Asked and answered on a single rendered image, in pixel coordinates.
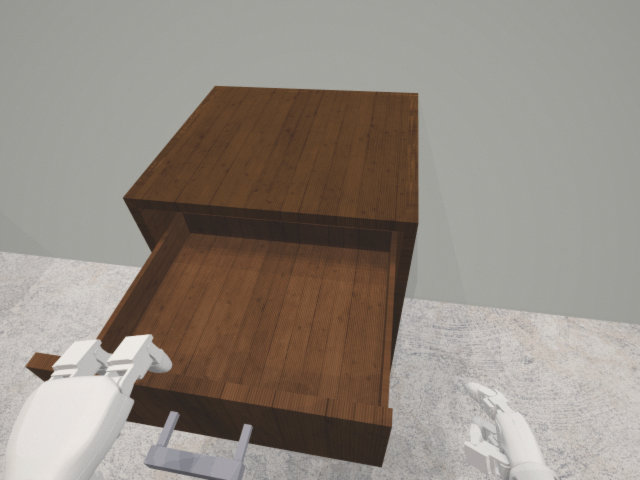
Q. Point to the left robot hand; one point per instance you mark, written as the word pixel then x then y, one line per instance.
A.
pixel 69 423

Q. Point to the cabinet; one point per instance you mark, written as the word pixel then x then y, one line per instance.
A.
pixel 328 157

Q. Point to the handle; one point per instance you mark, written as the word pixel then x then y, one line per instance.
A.
pixel 193 464

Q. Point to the drawer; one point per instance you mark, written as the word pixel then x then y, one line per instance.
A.
pixel 284 326

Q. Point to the right robot hand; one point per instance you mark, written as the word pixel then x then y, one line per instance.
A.
pixel 510 443

